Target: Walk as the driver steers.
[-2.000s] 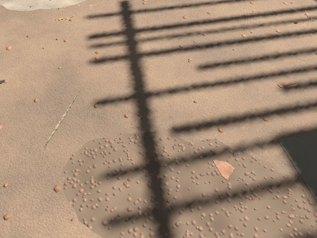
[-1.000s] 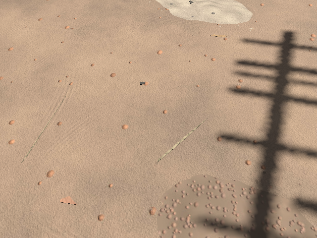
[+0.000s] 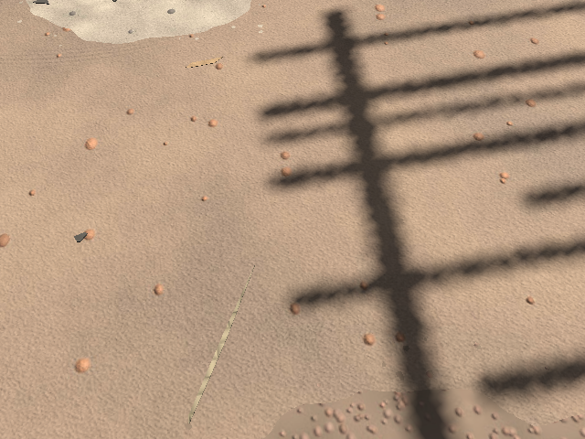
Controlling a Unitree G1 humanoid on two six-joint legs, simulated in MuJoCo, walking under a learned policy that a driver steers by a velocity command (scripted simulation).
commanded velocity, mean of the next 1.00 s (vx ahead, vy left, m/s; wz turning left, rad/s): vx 0.31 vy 0.00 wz -0.13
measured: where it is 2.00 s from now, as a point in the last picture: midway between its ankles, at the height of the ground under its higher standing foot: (313, 260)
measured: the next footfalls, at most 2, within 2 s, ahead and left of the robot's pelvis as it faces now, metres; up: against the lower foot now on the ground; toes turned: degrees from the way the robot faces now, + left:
left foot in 0.20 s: +0.10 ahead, +0.15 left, +0.00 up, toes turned -14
right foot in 0.64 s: +0.18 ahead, -0.15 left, +0.00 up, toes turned -14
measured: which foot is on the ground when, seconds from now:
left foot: up 0.00-0.18, down 0.20-0.66, up 0.68-1.00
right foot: down 0.00-0.22, up 0.24-0.62, down 0.64-1.00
